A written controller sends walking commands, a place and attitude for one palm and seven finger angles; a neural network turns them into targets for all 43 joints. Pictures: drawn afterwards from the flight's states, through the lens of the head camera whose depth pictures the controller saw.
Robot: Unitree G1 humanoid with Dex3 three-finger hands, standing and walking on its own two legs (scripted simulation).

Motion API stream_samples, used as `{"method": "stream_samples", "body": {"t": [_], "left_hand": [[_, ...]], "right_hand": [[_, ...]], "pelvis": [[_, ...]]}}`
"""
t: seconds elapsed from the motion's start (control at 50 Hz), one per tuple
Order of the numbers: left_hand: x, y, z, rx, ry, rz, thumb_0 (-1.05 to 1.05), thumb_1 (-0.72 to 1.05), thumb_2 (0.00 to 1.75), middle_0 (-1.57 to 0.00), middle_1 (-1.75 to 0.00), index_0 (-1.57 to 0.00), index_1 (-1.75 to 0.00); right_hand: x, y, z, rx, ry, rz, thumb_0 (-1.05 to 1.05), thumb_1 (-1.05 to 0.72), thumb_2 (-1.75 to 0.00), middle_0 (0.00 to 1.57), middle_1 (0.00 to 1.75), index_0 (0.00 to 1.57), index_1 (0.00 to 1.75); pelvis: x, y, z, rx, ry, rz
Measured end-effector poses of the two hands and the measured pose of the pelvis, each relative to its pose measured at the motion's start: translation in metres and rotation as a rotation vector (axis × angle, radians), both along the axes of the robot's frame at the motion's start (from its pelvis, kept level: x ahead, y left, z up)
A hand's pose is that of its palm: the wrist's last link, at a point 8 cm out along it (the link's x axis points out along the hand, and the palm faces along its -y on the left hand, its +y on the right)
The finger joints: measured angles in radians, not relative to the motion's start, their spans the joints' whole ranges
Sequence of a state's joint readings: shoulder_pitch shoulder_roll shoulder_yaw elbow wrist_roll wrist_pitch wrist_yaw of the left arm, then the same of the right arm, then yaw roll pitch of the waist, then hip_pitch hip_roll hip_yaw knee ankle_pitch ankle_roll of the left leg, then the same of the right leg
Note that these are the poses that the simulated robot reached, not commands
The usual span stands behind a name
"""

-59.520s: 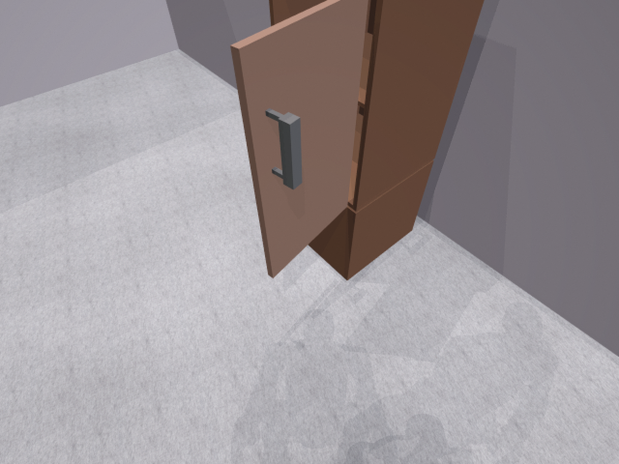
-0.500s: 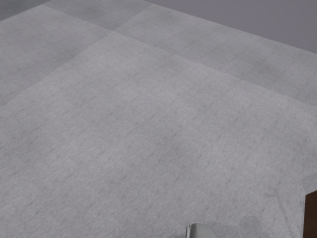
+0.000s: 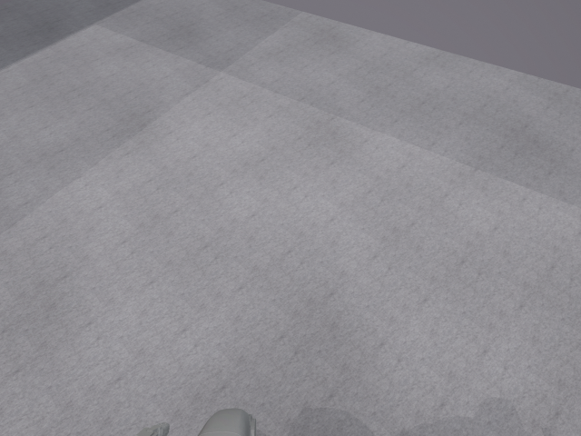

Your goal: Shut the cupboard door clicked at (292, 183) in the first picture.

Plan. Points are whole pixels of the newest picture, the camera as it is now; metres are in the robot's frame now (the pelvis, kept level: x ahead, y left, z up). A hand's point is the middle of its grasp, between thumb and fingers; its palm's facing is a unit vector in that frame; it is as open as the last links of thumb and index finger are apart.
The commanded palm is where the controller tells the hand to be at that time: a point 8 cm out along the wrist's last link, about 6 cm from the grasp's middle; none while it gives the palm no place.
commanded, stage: turn to face it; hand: left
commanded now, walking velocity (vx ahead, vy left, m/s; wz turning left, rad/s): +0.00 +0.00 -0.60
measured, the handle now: out of the picture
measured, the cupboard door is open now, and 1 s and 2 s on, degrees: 30 30 30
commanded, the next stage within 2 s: none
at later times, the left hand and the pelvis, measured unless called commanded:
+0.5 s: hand (177, 393) +0.20 +0.20 -0.17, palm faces -0.20 -0.96 -0.22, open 7.4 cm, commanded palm none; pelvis +0.10 +0.02 +0.00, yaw -16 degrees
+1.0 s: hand (221, 315) +0.34 +0.15 -0.19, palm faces -0.51 -0.84 -0.20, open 7.4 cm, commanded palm none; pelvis +0.16 +0.02 -0.01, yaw -34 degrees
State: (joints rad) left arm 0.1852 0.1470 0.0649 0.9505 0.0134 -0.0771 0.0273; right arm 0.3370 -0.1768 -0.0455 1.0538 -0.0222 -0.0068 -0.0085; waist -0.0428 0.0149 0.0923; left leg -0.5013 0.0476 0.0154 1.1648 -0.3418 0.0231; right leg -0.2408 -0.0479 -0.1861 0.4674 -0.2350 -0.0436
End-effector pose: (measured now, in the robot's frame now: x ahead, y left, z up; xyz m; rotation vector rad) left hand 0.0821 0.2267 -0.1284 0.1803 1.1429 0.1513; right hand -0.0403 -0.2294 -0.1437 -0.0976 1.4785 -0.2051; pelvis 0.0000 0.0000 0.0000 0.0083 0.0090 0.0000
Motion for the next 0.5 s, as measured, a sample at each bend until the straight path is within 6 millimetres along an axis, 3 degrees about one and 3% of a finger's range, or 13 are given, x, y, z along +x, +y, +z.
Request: {"method": "stream_samples", "body": {"t": [0.06, 0.14, 0.2, 0.24, 0.3, 0.36, 0.5], "left_hand": [[-0.008, 0.007, -0.002, 0.009, 0.074, 0.013, -0.02, 0.96, 0.9, -0.2, -0.3, -0.2, -0.3], [-0.021, 0.01, -0.015, -0.027, 0.203, 0.014, -0.01, 0.94, 0.9, -0.2, -0.3, -0.2, -0.3], [-0.023, 0.013, -0.031, -0.062, 0.284, 0.01, 0.0, 0.93, 0.9, -0.2, -0.3, -0.2, -0.3], [-0.016, 0.016, -0.037, -0.073, 0.317, 0.005, 0.0, 0.92, 0.9, -0.2, -0.3, -0.2, -0.3], [0.006, 0.019, -0.035, -0.077, 0.32, -0.025, 0.01, 0.92, 0.9, -0.2, -0.3, -0.2, -0.3], [0.039, 0.023, -0.027, -0.066, 0.278, -0.061, 0.01, 0.91, 0.9, -0.2, -0.3, -0.2, -0.3], [0.126, 0.019, -0.009, 0.014, 0.152, -0.197, 0.01, 0.91, 0.9, -0.19, -0.3, -0.2, -0.3]], "right_hand": [[0.063, -0.004, 0.002, -0.016, -0.096, 0.042, 0.0, -0.91, -0.9, 0.2, 0.29, 0.2, 0.3], [0.139, 0.007, 0.005, -0.027, -0.239, 0.064, 0.0, -0.91, -0.9, 0.2, 0.29, 0.19, 0.3], [0.182, 0.02, 0.005, -0.041, -0.335, 0.063, 0.0, -0.91, -0.9, 0.2, 0.29, 0.2, 0.3], [0.198, 0.028, 0.008, -0.047, -0.367, 0.067, 0.0, -0.91, -0.9, 0.2, 0.29, 0.2, 0.3], [0.207, 0.034, 0.013, -0.051, -0.378, 0.055, 0.0, -0.91, -0.9, 0.2, 0.29, 0.2, 0.3], [0.203, 0.033, 0.014, -0.049, -0.354, 0.023, 0.0, -0.91, -0.9, 0.21, 0.3, 0.2, 0.3], [0.172, -0.001, 0.006, -0.077, -0.298, -0.124, -0.01, -0.91, -0.9, 0.21, 0.3, 0.2, 0.3]], "pelvis": [[0.02, 0.001, 0.002, -0.005, 0.004, -0.011], [0.046, 0.011, -0.002, -0.023, -0.006, -0.064], [0.066, 0.021, -0.012, -0.043, -0.013, -0.105], [0.074, 0.024, -0.014, -0.03, -0.015, -0.129], [0.081, 0.027, -0.01, -0.03, -0.012, -0.163], [0.086, 0.028, -0.005, -0.033, -0.003, -0.196], [0.099, 0.016, -0.005, -0.029, 0.008, -0.285]]}}
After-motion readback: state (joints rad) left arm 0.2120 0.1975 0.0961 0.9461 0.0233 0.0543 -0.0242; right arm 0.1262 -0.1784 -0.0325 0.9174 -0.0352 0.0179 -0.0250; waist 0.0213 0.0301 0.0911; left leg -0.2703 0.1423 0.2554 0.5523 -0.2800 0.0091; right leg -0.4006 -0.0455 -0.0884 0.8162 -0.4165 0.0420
